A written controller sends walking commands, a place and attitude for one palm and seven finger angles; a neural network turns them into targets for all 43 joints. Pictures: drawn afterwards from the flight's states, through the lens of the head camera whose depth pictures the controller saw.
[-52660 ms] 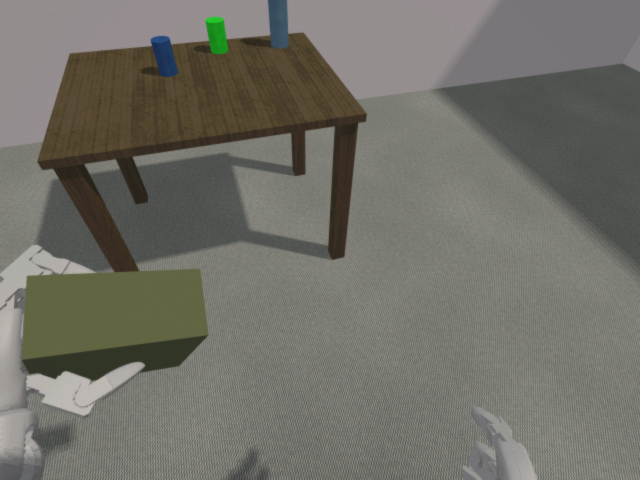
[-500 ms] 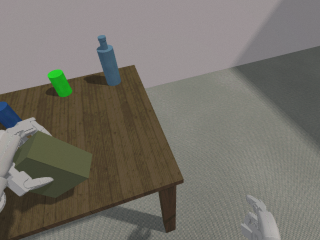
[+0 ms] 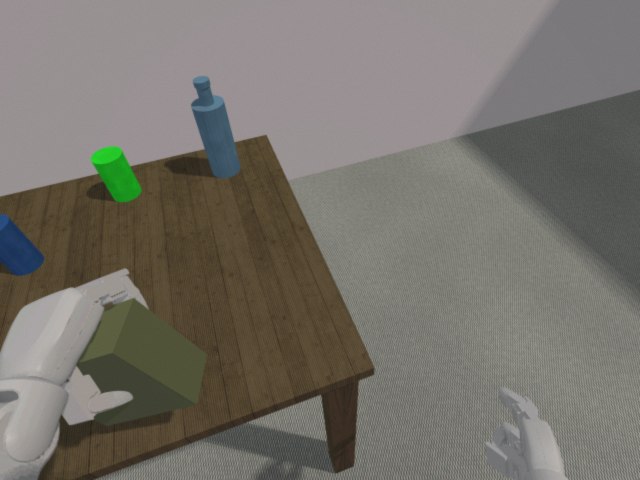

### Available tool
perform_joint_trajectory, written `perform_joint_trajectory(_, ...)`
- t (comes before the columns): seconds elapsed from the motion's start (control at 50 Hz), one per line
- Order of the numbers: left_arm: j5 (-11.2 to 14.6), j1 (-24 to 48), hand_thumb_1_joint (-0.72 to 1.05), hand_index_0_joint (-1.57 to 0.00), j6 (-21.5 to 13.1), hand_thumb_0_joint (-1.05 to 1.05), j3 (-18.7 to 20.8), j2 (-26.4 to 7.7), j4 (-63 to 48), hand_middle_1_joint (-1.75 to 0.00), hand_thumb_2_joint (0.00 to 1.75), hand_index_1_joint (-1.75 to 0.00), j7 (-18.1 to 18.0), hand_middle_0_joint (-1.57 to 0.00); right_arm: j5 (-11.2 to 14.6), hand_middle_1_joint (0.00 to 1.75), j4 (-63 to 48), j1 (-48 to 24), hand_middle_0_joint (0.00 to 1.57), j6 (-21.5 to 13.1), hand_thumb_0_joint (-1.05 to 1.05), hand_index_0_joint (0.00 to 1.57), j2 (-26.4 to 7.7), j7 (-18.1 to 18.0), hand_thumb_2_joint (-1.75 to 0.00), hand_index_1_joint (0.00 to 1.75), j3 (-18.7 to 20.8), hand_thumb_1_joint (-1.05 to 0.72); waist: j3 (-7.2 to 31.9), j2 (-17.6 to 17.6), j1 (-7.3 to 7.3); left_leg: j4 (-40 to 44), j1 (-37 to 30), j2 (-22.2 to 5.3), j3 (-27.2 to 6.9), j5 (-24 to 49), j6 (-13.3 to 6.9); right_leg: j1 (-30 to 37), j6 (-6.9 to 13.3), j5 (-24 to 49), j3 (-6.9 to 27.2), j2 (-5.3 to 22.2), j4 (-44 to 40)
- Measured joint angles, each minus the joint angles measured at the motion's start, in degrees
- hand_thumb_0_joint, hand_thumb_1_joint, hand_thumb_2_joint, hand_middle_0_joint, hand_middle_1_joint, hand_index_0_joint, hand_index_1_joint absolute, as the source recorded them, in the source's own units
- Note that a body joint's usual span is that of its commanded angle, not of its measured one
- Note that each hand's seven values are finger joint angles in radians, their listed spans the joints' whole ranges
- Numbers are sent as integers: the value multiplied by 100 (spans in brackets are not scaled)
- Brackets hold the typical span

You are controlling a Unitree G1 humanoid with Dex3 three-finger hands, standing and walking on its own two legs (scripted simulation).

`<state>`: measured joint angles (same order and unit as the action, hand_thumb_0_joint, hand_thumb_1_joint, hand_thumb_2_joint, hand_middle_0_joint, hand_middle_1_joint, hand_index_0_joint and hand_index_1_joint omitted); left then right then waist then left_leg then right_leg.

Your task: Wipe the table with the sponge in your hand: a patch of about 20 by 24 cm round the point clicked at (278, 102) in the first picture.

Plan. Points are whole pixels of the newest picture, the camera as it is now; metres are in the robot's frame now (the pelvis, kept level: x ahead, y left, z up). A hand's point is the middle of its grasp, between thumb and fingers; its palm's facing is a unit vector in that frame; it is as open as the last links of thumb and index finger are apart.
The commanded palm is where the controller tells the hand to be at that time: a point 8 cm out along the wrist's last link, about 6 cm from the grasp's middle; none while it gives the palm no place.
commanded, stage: turn the palm down, sponge in hand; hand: left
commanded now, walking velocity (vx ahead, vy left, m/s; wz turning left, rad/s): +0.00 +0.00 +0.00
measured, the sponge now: (133, 375) +0.21 +0.25 +0.04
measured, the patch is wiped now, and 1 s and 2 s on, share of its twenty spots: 0.00 0.00 0.00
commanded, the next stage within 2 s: move the sponge above the wiping area in 1.04 s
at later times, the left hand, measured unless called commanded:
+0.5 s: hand (76, 331) +0.23 +0.29 +0.12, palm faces +0.11 -0.10 -0.99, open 10.5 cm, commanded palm +0.19 +0.31 +0.18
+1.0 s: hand (38, 310) +0.23 +0.32 +0.14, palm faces +0.18 -0.02 -0.98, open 10.5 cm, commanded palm +0.20 +0.29 +0.18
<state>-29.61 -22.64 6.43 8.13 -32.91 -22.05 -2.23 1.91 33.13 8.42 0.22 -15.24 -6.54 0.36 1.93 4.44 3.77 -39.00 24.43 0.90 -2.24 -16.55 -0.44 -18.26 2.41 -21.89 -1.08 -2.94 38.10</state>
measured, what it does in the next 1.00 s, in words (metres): stands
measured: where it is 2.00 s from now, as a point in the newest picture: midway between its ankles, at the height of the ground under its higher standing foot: outside the picture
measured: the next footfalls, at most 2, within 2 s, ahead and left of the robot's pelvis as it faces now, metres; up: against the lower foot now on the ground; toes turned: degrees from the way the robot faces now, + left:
none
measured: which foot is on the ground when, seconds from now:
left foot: down 0.00-1.00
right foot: down 0.00-1.00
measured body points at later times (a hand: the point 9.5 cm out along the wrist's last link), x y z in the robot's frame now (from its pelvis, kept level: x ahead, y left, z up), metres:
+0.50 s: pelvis +0.00 +0.03 +0.01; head +0.00 +0.00 +0.46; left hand +0.21 +0.29 +0.17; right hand +0.25 -0.16 -0.07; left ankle +0.04 +0.12 -0.72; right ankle -0.02 -0.09 -0.72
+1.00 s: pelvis +0.00 +0.01 +0.02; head -0.01 -0.03 +0.47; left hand +0.22 +0.32 +0.20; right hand +0.26 -0.18 -0.06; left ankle +0.04 +0.12 -0.72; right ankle -0.02 -0.09 -0.72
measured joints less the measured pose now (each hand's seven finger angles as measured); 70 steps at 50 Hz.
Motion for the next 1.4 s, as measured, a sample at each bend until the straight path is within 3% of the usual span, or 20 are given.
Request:
perform_joint_trajectory(0.08, -310, 64, -56, -71, -89, -1, -64, -132, -201, -130, 104, -130, -481, -70, -21, 30, 56, -154, 20, 78, 1, 20, 136, 113, -90, 30, -38, -90, 106, -9, 9, -19, -23, -8, 39, -30, -27, 46, -31, 22, 41, -3, -55)
perform_joint_trajectory(0.16, -346, 553, -56, -71, 746, -1, 103, -72, 189, -130, 104, -130, -727, -70, 97, 30, 153, -328, 20, 329, 1, 20, 155, 193, -90, 30, -131, -90, 173, 88, 65, 110, -168, 26, 83, 19, -66, 188, -84, 86, 86, 37, -194)
perform_joint_trajectory(0.24, -586, 1014, -56, -70, 1804, -1, 1, 32, 751, -131, 104, -131, -314, -69, 230, 30, 127, -487, 20, 501, 1, 20, 75, 182, -90, 30, -292, -90, 88, 192, 89, 378, -363, 113, 89, 175, -134, 369, -145, 197, 90, 129, -404)
perform_joint_trajectory(0.28, -775, 1106, -55, -70, 2059, -1, -248, 101, 862, -131, 104, -131, 40, -69, 253, 30, 67, -556, 20, 485, 1, 20, 34, 159, -90, 30, -339, -90, -9, 222, 107, 494, -429, 155, 84, 256, -170, 430, -172, 253, 82, 172, -493)
perform_joint_trajectory(0.32, -955, 1094, -55, -70, 1997, -1, -564, 194, 814, -132, 104, -132, 361, -69, 216, 30, 10, -608, 20, 403, 1, 20, 17, 147, -90, 30, -351, -90, -105, 225, 134, 579, -461, 188, 81, 319, -203, 459, -198, 299, 78, 206, -560)
perform_joint_trajectory(0.38, -1245, 916, -55, -70, 1463, -1, -973, 259, 489, -131, 104, -132, 577, -69, 85, 30, 12, -680, 20, 283, 1, 20, 63, 153, -90, 30, -346, -90, -209, 158, 206, 656, -499, 194, 111, 363, -229, 484, -213, 351, 109, 216, -631)
perform_joint_trajectory(0.46, -1710, 723, -55, -71, 733, -1, -1091, 117, 122, -131, 104, -131, 168, -70, -67, 30, 138, -718, 20, 270, 1, 20, 191, 226, -90, 30, -326, -90, -181, 56, 304, 672, -529, 147, 138, 342, -209, 531, -177, 387, 143, 171, -721)
perform_joint_trajectory(0.56, -1791, 1164, -55, -71, 1295, -1, -649, 105, 562, -131, 103, -131, -501, -71, 38, 30, 407, -816, 20, 490, 1, 20, 225, 364, -90, 30, -322, -90, -93, 95, 369, 727, -605, 123, 123, 351, -171, 624, -166, 421, 136, 147, -814)
perform_joint_trajectory(0.62, -1712, 1458, -55, -71, 2006, -1, -455, 246, 1020, -131, 103, -132, -408, -70, 158, 30, 467, -880, 20, 583, 1, 20, 167, 367, -90, 30, -367, -90, -89, 164, 314, 839, -671, 153, 89, 418, -171, 685, -181, 451, 102, 175, -884)
perform_joint_trajectory(0.68, -1721, 1523, -55, -71, 2416, -1, -654, 419, 1231, -132, 103, -132, -50, -70, 229, 30, 404, -903, 20, 539, 1, 20, 72, 329, -90, 30, -373, -90, -135, 234, 264, 937, -712, 193, 44, 490, -187, 725, -185, 477, 54, 212, -940)
perform_joint_trajectory(0.74, -1786, 1387, -55, -71, 2283, -1, -1108, 576, 1159, -132, 103, -132, 338, -70, 184, 30, 327, -910, 20, 394, 1, 20, 8, 298, -90, 30, -345, -90, -195, 251, 243, 973, -720, 221, 19, 521, -203, 725, -188, 475, 27, 237, -939)
perform_joint_trajectory(0.8, -2003, 1184, -55, -71, 1771, -1, -1459, 516, 879, -132, 103, -132, 528, -70, 59, 30, 320, -932, 20, 307, 1, 20, 23, 271, -90, 30, -334, -90, -262, 183, 270, 976, -773, 197, 46, 501, -189, 755, -162, 457, 58, 216, -919)
perform_joint_trajectory(0.86, -2291, 1070, -55, -72, 1204, -1, -1443, 288, 663, -131, 103, -132, 295, -71, -52, 30, 379, -918, 20, 304, 1, 20, 78, 282, -90, 30, -315, -90, -255, 127, 327, 955, -851, 132, 68, 446, -147, 843, -109, 453, 89, 151, -959)
perform_joint_trajectory(0.9, -2317, 1085, -55, -72, 1110, 0, -1227, 160, 632, -131, 103, -132, 16, -71, -37, 30, 429, -905, 20, 337, 1, 20, 111, 323, -90, 30, -286, -90, -225, 128, 354, 956, -910, 83, 82, 414, -115, 914, -81, 467, 110, 104, -1012)
perform_joint_trajectory(0.98, -2031, 1358, -55, -72, 1565, 0, -690, 198, 963, -131, 103, -132, -332, -71, 85, 30, 559, -910, 20, 438, 1, 20, 107, 401, -90, 30, -269, -90, -112, 182, 342, 1041, -986, 54, 71, 429, -68, 989, -58, 491, 108, 76, -1101)
perform_joint_trajectory(1.08, -1801, 1556, -55, -71, 2393, -1, -760, 473, 1382, -132, 103, -133, 89, -70, 241, 30, 492, -956, 20, 469, 1, 20, -33, 362, -90, 30, -300, -90, -127, 294, 232, 1165, -993, 104, 4, 522, -69, 980, -60, 502, 38, 119, -1134)
perform_joint_trajectory(1.18, -1955, 1236, -55, -71, 1905, -1, -1408, 572, 1177, -132, 103, -133, 636, -70, 96, 30, 336, -957, 20, 318, 1, 20, -75, 283, -90, 30, -278, -90, -274, 254, 216, 1167, -951, 104, 35, 531, -75, 886, -47, 474, 68, 123, -1049)
perform_joint_trajectory(1.28, -2274, 910, -55, -72, 976, 0, -1273, 287, 743, -132, 104, -132, 147, -71, -51, 30, 414, -821, 20, 283, 1, 20, 56, 264, -90, 30, -216, -90, -242, 101, 317, 1095, -1020, -6, 108, 409, -18, 969, 22, 456, 155, 18, -1086)
perform_joint_trajectory(1.34, -2189, 987, -55, -72, 1124, 0, -875, 235, 843, -132, 103, -132, -319, -71, 27, 30, 502, -758, 20, 342, 1, 20, 88, 332, -90, 30, -168, -90, -164, 87, 331, 1091, -1069, -46, 123, 365, 11, 1034, 39, 461, 178, -20, -1139)
perform_joint_trajectory(1.4, -1953, 1137, -55, -72, 1680, 0, -498, 303, 1191, -132, 103, -132, -439, -71, 137, 30, 609, -802, 20, 443, 1, 20, 46, 382, -90, 30, -181, -90, -115, 131, 263, 1134, -1101, -38, 121, 374, 14, 1064, 28, 464, 177, -13, -1174)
